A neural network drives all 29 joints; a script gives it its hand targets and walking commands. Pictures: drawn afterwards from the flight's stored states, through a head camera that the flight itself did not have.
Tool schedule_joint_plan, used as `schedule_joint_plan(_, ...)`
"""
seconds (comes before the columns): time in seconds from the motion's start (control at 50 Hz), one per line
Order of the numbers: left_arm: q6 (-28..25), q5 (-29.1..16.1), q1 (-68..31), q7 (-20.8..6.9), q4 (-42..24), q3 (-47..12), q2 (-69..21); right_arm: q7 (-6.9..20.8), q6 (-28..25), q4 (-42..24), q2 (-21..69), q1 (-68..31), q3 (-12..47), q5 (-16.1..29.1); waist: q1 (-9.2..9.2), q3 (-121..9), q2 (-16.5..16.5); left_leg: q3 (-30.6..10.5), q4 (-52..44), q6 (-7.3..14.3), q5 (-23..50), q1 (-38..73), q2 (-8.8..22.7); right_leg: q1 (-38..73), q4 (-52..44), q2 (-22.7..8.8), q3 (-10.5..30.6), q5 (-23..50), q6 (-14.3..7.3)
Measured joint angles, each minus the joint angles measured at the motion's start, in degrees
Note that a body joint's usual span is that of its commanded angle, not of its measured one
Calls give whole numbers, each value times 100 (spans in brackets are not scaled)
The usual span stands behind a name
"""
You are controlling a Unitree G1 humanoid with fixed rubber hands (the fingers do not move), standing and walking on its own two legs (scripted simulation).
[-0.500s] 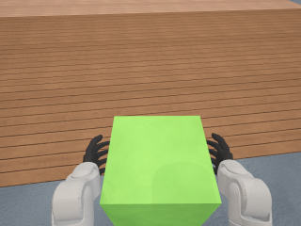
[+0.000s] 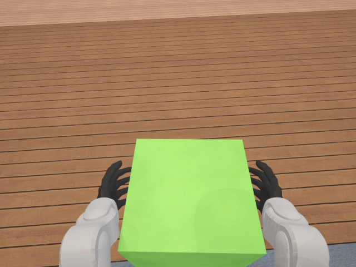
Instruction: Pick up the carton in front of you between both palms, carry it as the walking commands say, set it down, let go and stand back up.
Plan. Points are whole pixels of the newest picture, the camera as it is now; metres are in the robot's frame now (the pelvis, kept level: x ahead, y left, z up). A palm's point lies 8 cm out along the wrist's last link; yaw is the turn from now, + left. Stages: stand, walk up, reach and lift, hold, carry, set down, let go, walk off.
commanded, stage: carry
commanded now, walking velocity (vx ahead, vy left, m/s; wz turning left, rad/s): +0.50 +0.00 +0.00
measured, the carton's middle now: (188, 211) +0.25 +0.00 +0.03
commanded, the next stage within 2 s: none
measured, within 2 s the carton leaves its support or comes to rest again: neither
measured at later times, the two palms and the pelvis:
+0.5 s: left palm (128, 67) +0.64 +0.17 +0.15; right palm (227, 64) +0.64 -0.13 +0.16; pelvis +0.32 +0.03 +0.00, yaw +0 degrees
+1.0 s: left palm (147, 26) +1.01 +0.15 +0.15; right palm (216, 25) +1.02 -0.15 +0.14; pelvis +0.66 +0.00 +0.01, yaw -1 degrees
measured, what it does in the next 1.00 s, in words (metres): walks ahead: left foot, then right foot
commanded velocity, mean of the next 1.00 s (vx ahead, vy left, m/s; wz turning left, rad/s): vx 0.50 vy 0.00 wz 0.00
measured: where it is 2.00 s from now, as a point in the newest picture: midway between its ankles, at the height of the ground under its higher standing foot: (185, 131)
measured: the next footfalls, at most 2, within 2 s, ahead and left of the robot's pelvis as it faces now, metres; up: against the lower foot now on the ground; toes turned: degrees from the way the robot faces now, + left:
left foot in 0.10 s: +0.26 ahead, +0.11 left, +0.00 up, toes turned +11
right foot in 0.60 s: +0.60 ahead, -0.08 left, +0.02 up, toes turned -8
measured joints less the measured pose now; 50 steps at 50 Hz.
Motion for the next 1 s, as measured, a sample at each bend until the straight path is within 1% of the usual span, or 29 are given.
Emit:
schedule_joint_plan(0.04,124,14,-83,2,-134,-3,9,-18,116,-126,-8,-82,-22,39,4,12,-31,156,-319,80,39,170,-82,322,38,-19,34,-294,122)
schedule_joint_plan(0.08,264,5,-222,24,-294,35,19,-41,232,-224,-21,-255,-55,97,14,71,-105,347,-571,166,-151,489,-224,505,455,-126,111,-760,253)
schedule_joint_plan(0.1,330,-5,-325,42,-355,86,29,-47,265,-217,-24,-378,-66,121,-14,115,-187,421,-573,337,-164,634,-317,444,992,-255,158,-1076,277)
schedule_joint_plan(0.12,393,-24,-453,60,-347,168,34,-56,280,-140,-23,-523,-78,131,-51,169,-304,495,-282,494,-338,619,-371,131,1889,-445,241,-1064,239)
schedule_joint_plan(0.14,453,-40,-574,77,-318,245,32,-62,315,-54,-22,-670,-106,137,-90,229,-323,525,-66,575,-575,617,-371,-351,3015,-481,491,-1015,176)
schedule_joint_plan(0.16,518,-51,-690,91,-296,310,31,-75,357,3,-17,-794,-139,153,-109,308,-305,537,-25,604,-749,689,-360,-884,4098,-412,771,-940,113)
schedule_joint_plan(0.18,577,-55,-794,99,-293,354,28,-84,397,20,-9,-889,-175,164,-119,386,-274,544,-115,576,-826,818,-350,-1393,4963,-334,954,-822,31)
schedule_joint_plan(0.2,623,-55,-891,106,-301,375,24,-88,428,2,-1,-959,-217,173,-129,447,-244,546,-274,523,-833,970,-352,-1850,5535,-294,1036,-647,-45)
schedule_joint_plan(0.22,651,-54,-991,112,-309,394,8,-91,447,-36,6,-1020,-266,182,-137,491,-222,543,-460,516,-836,1132,-369,-2247,5817,-294,1060,-442,-99)
schedule_joint_plan(0.24,664,-55,-1099,117,-310,408,-3,-93,458,-77,14,-1089,-320,190,-144,520,-203,533,-651,517,-837,1297,-387,-2592,5895,-314,1055,-238,-129)
schedule_joint_plan(0.3,656,-48,-1504,129,-212,515,-53,-96,458,-71,55,-1415,-536,211,-172,513,-152,458,-1118,498,-880,1755,-425,-3384,5580,-391,991,234,-132)
schedule_joint_plan(0.34,652,-30,-1810,141,-54,632,-75,-97,449,89,75,-1718,-696,227,-187,450,-142,404,-1350,468,-958,2044,-451,-3756,5193,-430,952,472,-93)
schedule_joint_plan(0.4,688,-22,-2275,197,369,734,50,-105,452,575,-53,-2206,-812,247,-198,310,-146,332,-1612,404,-1137,2468,-489,-4147,4573,-458,866,813,-47)
schedule_joint_plan(0.46,755,-58,-2698,267,885,817,215,-141,490,1149,-215,-2657,-869,274,-223,208,-150,253,-1752,316,-1401,2884,-526,-4317,3916,-436,758,1111,-57)
schedule_joint_plan(0.5,784,-79,-2939,288,1205,900,284,-172,518,1490,-281,-2916,-912,279,-246,184,-147,194,-1774,241,-1629,3150,-545,-4303,3449,-386,674,1205,-121)
schedule_joint_plan(0.54,788,-90,-3159,293,1497,1005,322,-203,536,1794,-325,-3160,-961,274,-255,197,-123,139,-1732,146,-1905,3407,-545,-4189,2979,-298,568,1219,-230)
schedule_joint_plan(0.58,749,-98,-3410,294,1793,1116,338,-235,545,2052,-383,-3413,-1030,269,-219,263,-41,77,-1470,38,-2286,3593,-477,-3941,2563,-133,428,1148,-366)
schedule_joint_plan(0.6,709,-96,-3567,295,1969,1157,344,-246,541,2168,-428,-3537,-1074,273,-158,317,-7,48,-1066,10,-2537,3581,-412,-3715,2332,-28,337,1020,-420)
schedule_joint_plan(0.62,632,-83,-3711,297,2154,1189,330,-250,519,2290,-509,-3660,-1108,292,-52,381,93,14,-336,21,-2755,3375,-270,-3604,2401,60,285,564,-407)
schedule_joint_plan(0.64,553,-67,-3853,312,2325,1206,317,-250,485,2409,-585,-3773,-1156,327,57,489,171,-201,710,41,-2703,2974,-229,-3625,2637,115,251,319,-423)
schedule_joint_plan(0.68,451,-63,-4023,350,2553,1236,296,-259,443,2549,-637,-3904,-1266,362,217,720,166,-669,2791,146,-2531,1990,-431,-3524,2720,158,243,227,-485)
schedule_joint_plan(0.7,417,-79,-4048,359,2579,1258,292,-268,433,2560,-602,-3952,-1328,345,268,840,142,-777,3529,212,-2405,1526,-509,-3409,2620,181,252,233,-486)
schedule_joint_plan(0.72,385,-138,-4047,330,2546,1295,283,-272,413,2535,-542,-3992,-1401,324,304,950,120,-823,3996,268,-2264,1099,-542,-3277,2482,204,265,219,-485)
schedule_joint_plan(0.76,288,-189,-4010,331,2389,1371,250,-275,340,2396,-387,-4040,-1514,251,335,1132,77,-838,4279,332,-1990,377,-518,-2987,2169,238,289,175,-479)
schedule_joint_plan(0.8,176,-236,-3957,331,2180,1446,196,-266,232,2196,-251,-4026,-1575,205,344,1237,31,-821,4116,341,-1843,-186,-455,-2705,1902,250,322,106,-471)
schedule_joint_plan(0.86,45,-297,-3859,330,1891,1479,124,-250,91,1879,-146,-3902,-1565,202,343,1269,-19,-767,3500,306,-1755,-755,-354,-2284,1615,251,388,-80,-432)
schedule_joint_plan(0.94,24,-347,-3741,330,1550,1418,80,-246,56,1475,-118,-3700,-1474,240,331,1171,-24,-611,2048,268,-1320,-910,-306,-1657,1310,251,514,-417,-316)
schedule_joint_plan(1.0,100,-345,-3718,331,1420,1350,105,-246,113,1326,-155,-3634,-1406,256,258,1024,-39,-359,794,331,-1003,-550,-428,-1164,1235,215,605,-777,-186)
